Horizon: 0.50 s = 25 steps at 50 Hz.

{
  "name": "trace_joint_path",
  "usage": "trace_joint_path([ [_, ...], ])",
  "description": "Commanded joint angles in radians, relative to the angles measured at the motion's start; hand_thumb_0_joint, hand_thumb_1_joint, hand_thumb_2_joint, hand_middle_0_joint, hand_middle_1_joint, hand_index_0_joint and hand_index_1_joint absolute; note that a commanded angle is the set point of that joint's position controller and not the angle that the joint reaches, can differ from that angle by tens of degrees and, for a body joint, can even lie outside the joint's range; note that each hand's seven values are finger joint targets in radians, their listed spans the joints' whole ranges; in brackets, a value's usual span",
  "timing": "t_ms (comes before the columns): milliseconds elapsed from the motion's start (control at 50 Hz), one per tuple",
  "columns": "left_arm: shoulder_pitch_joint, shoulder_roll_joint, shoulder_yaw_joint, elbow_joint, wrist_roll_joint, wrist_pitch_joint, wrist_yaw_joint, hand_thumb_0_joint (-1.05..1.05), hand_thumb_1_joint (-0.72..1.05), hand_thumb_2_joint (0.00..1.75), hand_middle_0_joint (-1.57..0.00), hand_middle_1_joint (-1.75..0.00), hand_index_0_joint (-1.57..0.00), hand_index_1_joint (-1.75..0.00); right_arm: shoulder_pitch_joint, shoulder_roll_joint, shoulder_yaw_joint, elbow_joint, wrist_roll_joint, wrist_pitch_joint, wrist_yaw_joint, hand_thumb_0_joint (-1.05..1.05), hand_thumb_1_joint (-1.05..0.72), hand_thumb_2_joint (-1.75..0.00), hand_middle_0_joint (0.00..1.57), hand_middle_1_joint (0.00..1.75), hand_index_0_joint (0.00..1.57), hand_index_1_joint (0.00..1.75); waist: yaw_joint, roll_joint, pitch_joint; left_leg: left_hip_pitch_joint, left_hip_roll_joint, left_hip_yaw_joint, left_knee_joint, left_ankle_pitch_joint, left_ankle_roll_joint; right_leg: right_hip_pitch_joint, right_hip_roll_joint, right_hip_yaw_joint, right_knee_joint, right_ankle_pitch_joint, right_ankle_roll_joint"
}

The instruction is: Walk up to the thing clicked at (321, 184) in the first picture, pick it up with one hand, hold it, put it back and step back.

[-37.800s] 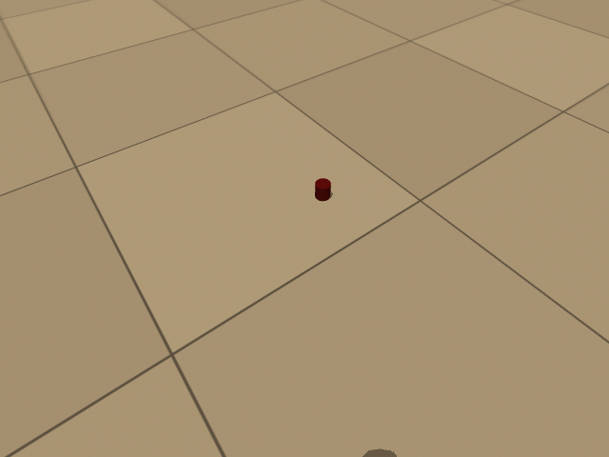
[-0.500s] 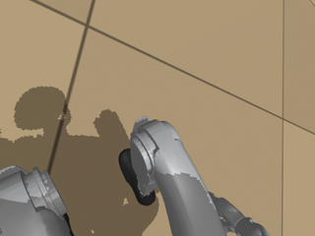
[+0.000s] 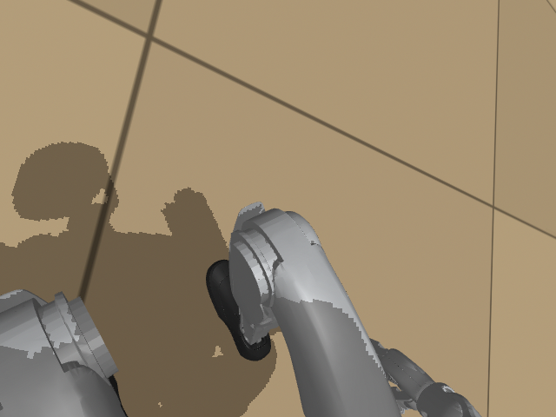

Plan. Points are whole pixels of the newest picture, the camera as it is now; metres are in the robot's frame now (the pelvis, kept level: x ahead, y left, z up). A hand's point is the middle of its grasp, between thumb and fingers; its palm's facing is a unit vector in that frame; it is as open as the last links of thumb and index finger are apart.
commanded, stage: close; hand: left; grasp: from above
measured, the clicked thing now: out of the picture +0.47 +0.37 -0.27
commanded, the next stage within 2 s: settle in 1.48 s
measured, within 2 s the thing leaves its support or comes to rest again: leaves its support in 1.88 s
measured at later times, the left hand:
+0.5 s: hand out of the picture +0.46 +0.37 -0.25, palm faces -0.42 -0.16 -0.90, open 12.7 cm
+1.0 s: hand out of the picture +0.45 +0.37 -0.25, palm faces -0.43 -0.16 -0.89, open 11.1 cm
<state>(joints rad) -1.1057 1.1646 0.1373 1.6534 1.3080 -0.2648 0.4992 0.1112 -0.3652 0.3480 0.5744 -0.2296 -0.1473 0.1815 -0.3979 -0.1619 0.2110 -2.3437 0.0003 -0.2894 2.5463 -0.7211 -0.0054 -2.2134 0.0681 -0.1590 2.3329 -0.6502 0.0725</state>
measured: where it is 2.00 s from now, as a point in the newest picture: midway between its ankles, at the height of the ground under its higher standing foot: (181, 369)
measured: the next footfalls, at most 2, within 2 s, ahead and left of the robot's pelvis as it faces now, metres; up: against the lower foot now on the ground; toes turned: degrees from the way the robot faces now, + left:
none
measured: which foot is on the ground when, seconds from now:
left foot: down 0.00-1.00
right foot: down 0.00-1.00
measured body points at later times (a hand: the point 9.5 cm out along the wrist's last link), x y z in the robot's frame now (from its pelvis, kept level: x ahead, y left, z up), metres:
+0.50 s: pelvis +0.00 +0.00 +0.00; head +0.29 +0.15 +0.31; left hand +0.48 +0.38 -0.19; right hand +0.06 -0.25 -0.04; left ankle +0.06 +0.12 -0.28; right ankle +0.12 -0.13 -0.27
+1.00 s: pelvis +0.00 +0.00 +0.00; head +0.28 +0.15 +0.31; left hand +0.47 +0.38 -0.20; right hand +0.06 -0.25 -0.04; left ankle +0.06 +0.12 -0.28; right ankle +0.12 -0.13 -0.27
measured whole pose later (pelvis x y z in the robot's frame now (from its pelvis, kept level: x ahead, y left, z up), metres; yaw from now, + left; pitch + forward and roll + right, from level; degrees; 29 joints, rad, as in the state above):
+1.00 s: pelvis +0.00 +0.00 +0.00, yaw -1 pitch +27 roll -17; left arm -1.11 1.18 0.12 1.67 1.29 -0.27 0.49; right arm 0.10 -0.37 0.36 0.58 -0.23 -0.15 0.17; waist -0.39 -0.16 0.22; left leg -2.35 0.01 -0.29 2.55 -0.71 0.00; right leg -2.22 0.07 -0.16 2.33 -0.64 0.07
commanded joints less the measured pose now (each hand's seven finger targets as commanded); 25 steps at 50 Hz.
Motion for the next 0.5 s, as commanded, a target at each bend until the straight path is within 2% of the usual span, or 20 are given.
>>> trace_joint_path([
  [0, -0.213, 0.249, -0.003, -0.075, -0.004, 0.002, 0.050, 0.00, -0.40, 0.89, -0.08, -1.09, -0.11, -1.05, 0.195, -0.340, -0.110, 0.024, 0.000, 0.006, -0.012, 0.00, -0.89, -0.90, 0.20, 0.30, 0.20, 0.30, -0.051, 0.593, -0.626, 0.528, 0.051, 0.106, -0.273, 0.257, 0.005, 0.317, 0.025, -0.124, -0.178, 0.241, -0.093],
  [20, -0.250, 0.244, -0.006, -0.120, -0.007, 0.000, 0.053, 0.00, -0.39, 0.89, -0.08, -1.08, -0.12, -1.04, 0.195, -0.344, -0.112, 0.029, -0.002, 0.005, -0.011, 0.00, -0.89, -0.90, 0.20, 0.30, 0.20, 0.30, -0.057, 0.604, -0.631, 0.531, 0.053, 0.102, -0.275, 0.264, 0.001, 0.305, 0.026, -0.129, -0.175, 0.246, -0.092],
  [40, -0.267, 0.253, -0.006, -0.133, -0.006, -0.002, 0.053, 0.00, -0.39, 0.89, -0.08, -1.08, -0.12, -1.04, 0.188, -0.349, -0.113, 0.032, 0.000, 0.004, -0.013, 0.00, -0.89, -0.90, 0.20, 0.30, 0.20, 0.30, -0.050, 0.617, -0.647, 0.547, 0.054, 0.099, -0.269, 0.278, -0.003, 0.293, 0.022, -0.130, -0.172, 0.253, -0.095],
  [60, -0.237, 0.235, -0.017, -0.083, -0.006, 0.006, 0.051, 0.00, -0.39, 0.89, -0.08, -1.09, -0.12, -1.05, 0.188, -0.339, -0.109, 0.032, 0.000, 0.000, -0.013, 0.00, -0.89, -0.90, 0.20, 0.30, 0.20, 0.30, -0.058, 0.614, -0.630, 0.551, 0.057, 0.098, -0.277, 0.263, 0.000, 0.292, 0.024, -0.126, -0.171, 0.244, -0.091],
  [80, -0.232, 0.235, -0.014, -0.073, -0.013, 0.008, 0.052, 0.00, -0.38, 0.90, -0.10, -1.09, -0.13, -1.05, 0.184, -0.348, -0.113, 0.033, 0.003, -0.001, -0.014, 0.00, -0.89, -0.90, 0.20, 0.30, 0.20, 0.30, -0.057, 0.597, -0.619, 0.538, 0.057, 0.096, -0.272, 0.255, 0.000, 0.282, 0.023, -0.130, -0.174, 0.235, -0.090],
  [100, -0.228, 0.233, -0.013, -0.066, -0.005, 0.009, 0.050, 0.00, -0.37, 0.88, -0.09, -1.09, -0.13, -1.05, 0.192, -0.351, -0.110, 0.034, 0.002, -0.001, -0.010, 0.00, -0.89, -0.90, 0.20, 0.30, 0.20, 0.30, -0.064, 0.597, -0.596, 0.527, 0.057, 0.088, -0.276, 0.254, -0.004, 0.266, 0.017, -0.131, -0.169, 0.231, -0.092],
  [120, -0.224, 0.226, -0.020, -0.050, -0.013, 0.009, 0.052, 0.00, -0.36, 0.87, -0.09, -1.09, -0.14, -1.05, 0.183, -0.334, -0.101, 0.031, 0.001, 0.000, -0.012, 0.00, -0.89, -0.90, 0.20, 0.30, 0.20, 0.30, -0.061, 0.583, -0.606, 0.516, 0.057, 0.091, -0.282, 0.229, 0.000, 0.290, 0.023, -0.130, -0.175, 0.221, -0.090],
  [200, -0.229, 0.236, -0.027, -0.052, -0.015, 0.008, 0.048, 0.00, -0.33, 0.87, -0.13, -1.08, -0.17, -1.04, 0.174, -0.337, -0.101, 0.023, 0.003, -0.002, -0.015, 0.00, -0.89, -0.90, 0.20, 0.30, 0.20, 0.30, -0.057, 0.578, -0.615, 0.510, 0.055, 0.092, -0.288, 0.207, 0.004, 0.301, 0.024, -0.127, -0.179, 0.211, -0.089],
  [220, -0.256, 0.247, -0.020, -0.098, -0.018, 0.003, 0.051, 0.00, -0.32, 0.85, -0.13, -1.08, -0.17, -1.03, 0.178, -0.346, -0.107, 0.029, 0.001, -0.002, -0.015, 0.00, -0.89, -0.90, 0.20, 0.30, 0.20, 0.30, -0.058, 0.593, -0.638, 0.525, 0.057, 0.090, -0.287, 0.227, 0.001, 0.306, 0.023, -0.130, -0.177, 0.231, -0.087],
  [280, -0.254, 0.239, -0.013, -0.102, -0.015, 0.002, 0.054, 0.00, -0.33, 0.84, -0.12, -1.08, -0.16, -1.03, 0.178, -0.334, -0.096, 0.034, 0.001, -0.004, -0.011, 0.00, -0.89, -0.90, 0.20, 0.30, 0.20, 0.30, -0.056, 0.625, -0.653, 0.566, 0.061, 0.081, -0.271, 0.286, -0.009, 0.284, 0.018, -0.132, -0.163, 0.255, -0.093],
  [300, -0.290, 0.254, -0.009, -0.167, -0.017, -0.004, 0.057, 0.00, -0.32, 0.82, -0.13, -1.06, -0.17, -1.01, 0.187, -0.352, -0.113, 0.040, 0.000, -0.004, -0.012, 0.00, -0.89, -0.90, 0.20, 0.30, 0.20, 0.30, -0.058, 0.650, -0.691, 0.602, 0.064, 0.079, -0.274, 0.323, -0.012, 0.299, 0.018, -0.131, -0.161, 0.283, -0.091],
  [320, -0.247, 0.240, -0.020, -0.098, -0.002, 0.006, 0.054, 0.00, -0.31, 0.81, -0.13, -1.05, -0.18, -1.01, 0.186, -0.336, -0.104, 0.037, 0.002, -0.007, -0.010, 0.00, -0.89, -0.90, 0.20, 0.30, 0.20, 0.30, -0.056, 0.643, -0.672, 0.600, 0.062, 0.083, -0.271, 0.316, -0.010, 0.290, 0.018, -0.127, -0.157, 0.274, -0.092],
  [340, -0.253, 0.256, -0.001, -0.111, -0.012, 0.004, 0.057, 0.00, -0.29, 0.82, -0.15, -1.06, -0.20, -1.01, 0.177, -0.327, -0.096, 0.037, 0.004, -0.005, -0.008, 0.00, -0.89, -0.90, 0.20, 0.30, 0.20, 0.30, -0.053, 0.637, -0.660, 0.563, 0.061, 0.084, -0.272, 0.300, -0.010, 0.293, 0.019, -0.131, -0.162, 0.263, -0.092],
  [380, -0.237, 0.245, -0.003, -0.093, -0.013, 0.011, 0.054, 0.00, -0.27, 0.82, -0.16, -1.05, -0.21, -1.00, 0.184, -0.335, -0.106, 0.041, 0.004, -0.005, -0.007, 0.00, -0.89, -0.90, 0.20, 0.30, 0.20, 0.30, -0.052, 0.625, -0.637, 0.547, 0.059, 0.090, -0.270, 0.302, -0.008, 0.289, 0.017, -0.126, -0.166, 0.270, -0.091],
  [420, -0.271, 0.254, -0.008, -0.139, -0.013, 0.012, 0.051, 0.00, -0.25, 0.83, -0.18, -1.05, -0.22, -1.00, 0.176, -0.344, -0.112, 0.027, 0.003, -0.006, -0.007, 0.00, -0.89, -0.90, 0.20, 0.30, 0.20, 0.30, -0.048, 0.645, -0.654, 0.564, 0.059, 0.092, -0.281, 0.313, -0.010, 0.296, 0.018, -0.123, -0.165, 0.280, -0.093],
  [440, -0.233, 0.242, -0.017, -0.080, -0.004, 0.022, 0.046, 0.00, -0.25, 0.81, -0.18, -1.05, -0.22, -1.00, 0.186, -0.338, -0.110, 0.044, 0.004, -0.006, -0.006, 0.00, -0.89, -0.90, 0.20, 0.30, 0.20, 0.30, -0.048, 0.646, -0.637, 0.567, 0.060, 0.095, -0.281, 0.306, -0.008, 0.284, 0.018, -0.121, -0.166, 0.268, -0.093],
  [460, -0.218, 0.249, -0.007, -0.077, -0.009, 0.027, 0.044, 0.00, -0.24, 0.80, -0.19, -1.03, -0.23, -0.98, 0.194, -0.334, -0.105, 0.049, 0.003, -0.003, -0.002, 0.00, -0.89, -0.90, 0.20, 0.30, 0.20, 0.30, -0.048, 0.634, -0.634, 0.564, 0.063, 0.091, -0.277, 0.319, -0.008, 0.286, 0.021, -0.124, -0.166, 0.271, -0.089],
  [480, -0.207, 0.230, -0.017, -0.061, -0.012, 0.028, 0.041, 0.00, -0.24, 0.79, -0.18, -1.02, -0.23, -0.97, 0.193, -0.336, -0.105, 0.037, 0.004, -0.004, -0.002, 0.00, -0.89, -0.90, 0.20, 0.30, 0.20, 0.30, -0.057, 0.610, -0.625, 0.534, 0.057, 0.095, -0.278, 0.296, -0.003, 0.297, 0.022, -0.122, -0.172, 0.262, -0.090],
])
